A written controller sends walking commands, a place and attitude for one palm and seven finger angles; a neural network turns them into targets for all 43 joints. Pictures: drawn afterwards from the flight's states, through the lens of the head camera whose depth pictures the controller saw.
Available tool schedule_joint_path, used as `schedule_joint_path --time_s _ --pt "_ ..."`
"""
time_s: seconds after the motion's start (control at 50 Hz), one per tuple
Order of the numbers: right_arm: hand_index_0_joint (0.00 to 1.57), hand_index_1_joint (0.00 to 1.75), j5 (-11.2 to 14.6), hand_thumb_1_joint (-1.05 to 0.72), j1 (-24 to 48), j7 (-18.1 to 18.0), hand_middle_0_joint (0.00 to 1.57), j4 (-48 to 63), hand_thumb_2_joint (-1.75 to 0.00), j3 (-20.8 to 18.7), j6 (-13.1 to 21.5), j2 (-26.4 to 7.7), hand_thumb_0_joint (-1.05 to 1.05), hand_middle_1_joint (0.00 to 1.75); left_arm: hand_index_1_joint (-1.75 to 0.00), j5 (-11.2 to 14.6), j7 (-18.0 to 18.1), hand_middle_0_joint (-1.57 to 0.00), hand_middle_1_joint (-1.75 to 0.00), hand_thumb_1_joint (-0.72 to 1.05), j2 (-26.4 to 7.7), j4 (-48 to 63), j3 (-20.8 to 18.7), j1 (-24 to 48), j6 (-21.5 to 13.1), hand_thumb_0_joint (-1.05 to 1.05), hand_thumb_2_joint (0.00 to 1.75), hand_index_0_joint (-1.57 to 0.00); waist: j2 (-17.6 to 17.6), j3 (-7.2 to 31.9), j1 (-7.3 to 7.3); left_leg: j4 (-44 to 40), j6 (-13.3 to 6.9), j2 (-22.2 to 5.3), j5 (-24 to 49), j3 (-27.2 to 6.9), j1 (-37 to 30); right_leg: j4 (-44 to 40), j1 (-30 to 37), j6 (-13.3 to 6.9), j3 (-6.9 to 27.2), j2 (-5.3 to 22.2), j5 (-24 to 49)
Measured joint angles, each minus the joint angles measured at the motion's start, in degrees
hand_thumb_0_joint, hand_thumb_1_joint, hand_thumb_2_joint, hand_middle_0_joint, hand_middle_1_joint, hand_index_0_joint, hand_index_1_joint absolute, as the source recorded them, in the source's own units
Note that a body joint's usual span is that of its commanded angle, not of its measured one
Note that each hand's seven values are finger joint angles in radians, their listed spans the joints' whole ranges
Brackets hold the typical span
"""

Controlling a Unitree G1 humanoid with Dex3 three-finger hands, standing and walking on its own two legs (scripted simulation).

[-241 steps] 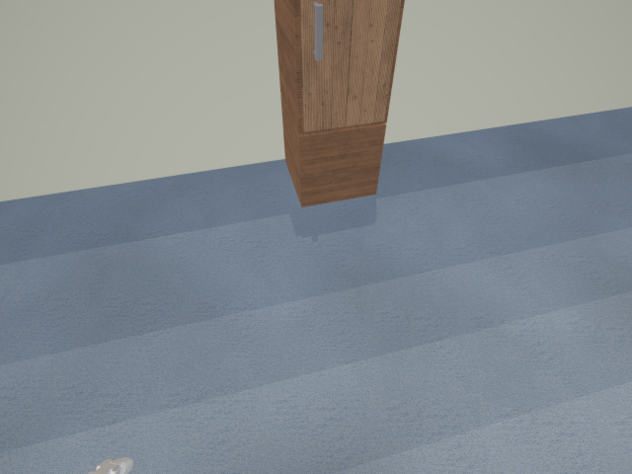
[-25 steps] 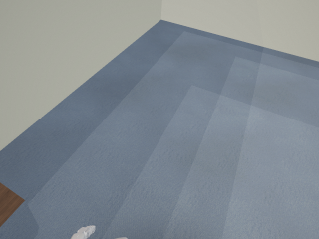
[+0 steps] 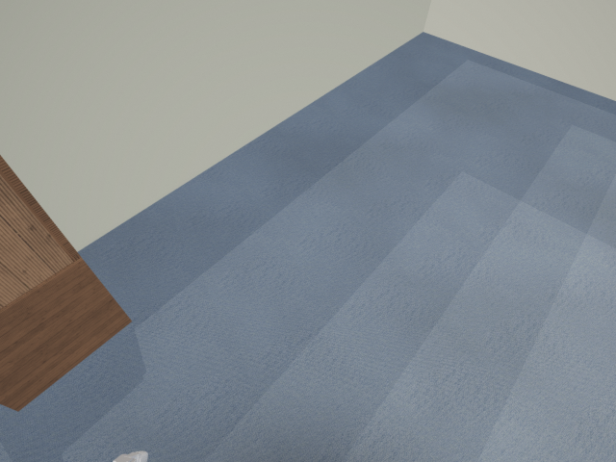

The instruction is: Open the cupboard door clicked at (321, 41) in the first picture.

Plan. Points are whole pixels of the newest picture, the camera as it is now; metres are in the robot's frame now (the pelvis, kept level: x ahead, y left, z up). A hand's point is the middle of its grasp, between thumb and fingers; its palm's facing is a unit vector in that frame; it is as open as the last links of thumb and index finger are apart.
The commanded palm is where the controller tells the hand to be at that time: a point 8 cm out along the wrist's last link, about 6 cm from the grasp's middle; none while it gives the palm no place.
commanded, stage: turn to face it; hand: left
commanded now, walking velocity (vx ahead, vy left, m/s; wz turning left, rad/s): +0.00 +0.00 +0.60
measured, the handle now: out of the picture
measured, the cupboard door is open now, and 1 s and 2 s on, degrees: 0 0 0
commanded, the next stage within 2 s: take the last steps up to it in 1.20 s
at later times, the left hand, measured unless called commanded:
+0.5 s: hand out of the picture -0.06 +0.19 -0.18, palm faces +0.37 -0.90 -0.24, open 7.4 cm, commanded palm none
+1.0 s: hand out of the picture -0.06 +0.21 -0.14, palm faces +0.58 -0.75 -0.32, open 7.4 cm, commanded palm none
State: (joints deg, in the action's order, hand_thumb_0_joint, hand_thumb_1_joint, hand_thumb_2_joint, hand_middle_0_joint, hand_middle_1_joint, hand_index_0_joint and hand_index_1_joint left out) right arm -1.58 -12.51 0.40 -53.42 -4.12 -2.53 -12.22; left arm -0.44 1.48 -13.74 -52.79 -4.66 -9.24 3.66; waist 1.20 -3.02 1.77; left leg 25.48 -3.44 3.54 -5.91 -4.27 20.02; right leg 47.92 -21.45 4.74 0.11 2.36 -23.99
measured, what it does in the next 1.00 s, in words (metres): steps on the spot, turning left: right foot, then left foot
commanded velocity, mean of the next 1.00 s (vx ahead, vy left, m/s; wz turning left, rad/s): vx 0.00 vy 0.00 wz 0.57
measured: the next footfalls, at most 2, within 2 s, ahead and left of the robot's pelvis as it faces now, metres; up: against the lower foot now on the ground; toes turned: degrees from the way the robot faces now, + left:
right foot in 0.10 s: +0.02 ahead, -0.15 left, +0.00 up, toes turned +3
left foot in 0.52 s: -0.05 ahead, +0.12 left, +0.00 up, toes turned +26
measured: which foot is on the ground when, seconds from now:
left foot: down 0.00-0.10, up 0.12-0.50, down 0.52-0.94, up 0.96-1.00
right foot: up 0.00-0.08, down 0.10-0.52, up 0.54-0.92, down 0.94-1.00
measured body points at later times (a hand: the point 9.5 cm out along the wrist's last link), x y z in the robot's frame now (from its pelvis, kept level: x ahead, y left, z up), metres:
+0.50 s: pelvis -0.04 -0.01 -0.01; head +0.00 +0.00 +0.44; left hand -0.08 +0.24 -0.16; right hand +0.14 -0.24 -0.15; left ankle -0.09 +0.10 -0.73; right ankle -0.02 -0.15 -0.74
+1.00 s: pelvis -0.04 -0.04 -0.01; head +0.00 -0.05 +0.44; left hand -0.09 +0.24 -0.12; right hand +0.17 -0.21 -0.17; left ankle -0.10 +0.09 -0.71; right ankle +0.03 -0.12 -0.74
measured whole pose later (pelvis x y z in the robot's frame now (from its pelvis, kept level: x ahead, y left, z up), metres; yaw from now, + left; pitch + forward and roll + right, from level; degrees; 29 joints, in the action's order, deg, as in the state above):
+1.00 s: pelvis -0.04 -0.04 -0.01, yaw +37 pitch -1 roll +1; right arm -1.2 -11.4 0.6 -52.8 -5.0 -3.9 -15.0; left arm -0.8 1.3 -11.9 -48.4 -2.0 -8.2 0.9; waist 3.9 -4.1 1.6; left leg 45.3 1.6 3.8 -23.9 -6.6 22.7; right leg 33.9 -15.4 -0.6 -4.0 2.3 -17.4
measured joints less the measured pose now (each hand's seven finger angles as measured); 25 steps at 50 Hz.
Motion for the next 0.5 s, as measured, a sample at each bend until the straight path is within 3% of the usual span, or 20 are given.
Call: schedule_joint_path --time_s 0.06,0.1,0.16,0.22,0.26,0.38,0.46,0.5 --pt "0.2 0.3 -0.13 -0.9 0.25 0.24 0.2 0.03 -0.9 -0.51 -0.78 -0.64 0.0 0.3 -0.3 0.27 -0.03 -0.2 -0.3 0.91 1.14 1.23 0.57 0.14 -0.61 0.0 0.9 -0.19 0.94 0.22 0.18 0.32 1.15 0.84 0.95 -2.12 1.24 -7.71 3.59 -1.14 -0.26 -1.22 0.69" --pt "0.2 0.3 0.07 -0.9 0.08 0.43 0.2 0.3 -0.9 -0.96 -1.39 -0.98 0.0 0.3 -0.3 0.23 -0.07 -0.2 -0.3 0.91 1.48 2.23 0.95 -0.77 -1.36 0.0 0.9 -0.2 0.81 0.98 -0.17 2.15 2.25 1.98 0.11 -2.99 2.99 -17.18 7.61 -2.58 -0.82 -1.15 3.2" --pt "0.2 0.3 0.01 -0.9 0.32 0.5 0.2 0.14 -0.9 -1.97 -2.17 -2.17 0.0 0.3 -0.3 -0.4 0.31 -0.2 -0.3 0.91 2.8 2.21 1.82 -1.89 -1.44 0.0 0.9 -0.2 2.11 0.71 -0.56 18.69 4.51 2.07 -13.36 -1.52 8.99 -17.78 8.17 -4.46 -3.05 -0.61 7.53" --pt "0.2 0.3 -0.21 -0.91 0.03 1.12 0.2 0.22 -0.9 -2.36 -2.47 -3.07 0.0 0.3 -0.3 -0.32 0.38 -0.2 -0.3 0.91 3.44 1.66 2.23 -3.37 -1.25 0.0 0.9 -0.2 2.11 0.89 -0.38 34.47 5.92 0.0 -13.76 1.56 12.61 -19.8 10.02 -4.65 -5.19 0.68 7.74" --pt "0.2 0.3 -0.13 -0.91 -0.15 1.34 0.2 0.33 -0.9 -2.3 -2.26 -3.33 0.0 0.3 -0.3 -0.37 0.38 -0.2 -0.3 0.91 3.51 1.35 2.4 -3.72 -1.6 0.0 0.9 -0.2 1.58 0.43 -0.05 38.93 6.85 -2.02 -12.85 2.84 12.54 -20.48 10.85 -4.65 -6.59 1.63 7.96" --pt "0.2 0.3 0.15 -0.91 0.48 1.4 0.2 -0.63 -0.9 -1.75 -2.96 -3.52 0.0 0.3 -0.3 -0.83 -0.08 -0.2 -0.3 0.91 3.58 1.75 2.91 -3.71 -2.63 0.0 0.9 -0.2 -0.27 -1.31 -0.79 31.36 8.26 -6.28 -16.21 5.05 6.46 -18.78 10.94 -4.04 -11.2 4.97 6.73" --pt "0.2 0.3 0.45 -0.91 2.55 1.39 0.2 -0.38 -0.9 -0.96 -2.49 -3.22 0.0 0.3 -0.3 -1.15 -0.49 -0.2 -0.3 0.9 2.71 1.67 2.67 -3.8 -2.53 0.0 0.9 -0.2 -1.73 -2.6 -2.1 19.81 7.63 -6.69 -18.15 7.42 0.71 -15.45 9.39 -2.69 -13.58 7.55 5.17" --pt "0.2 0.3 0.52 -0.91 3.41 1.42 0.2 0.37 -0.9 -0.55 -1.7 -3.13 0.0 0.3 -0.3 -0.94 -0.64 -0.2 -0.3 0.9 1.86 1.42 2.31 -4.24 -2.27 0.0 0.9 -0.2 -2.31 -2.76 -2.47 11.79 6.97 -6.22 -14.46 8.52 -2.96 -12.63 8.23 -1.61 -14.75 8.86 3.81"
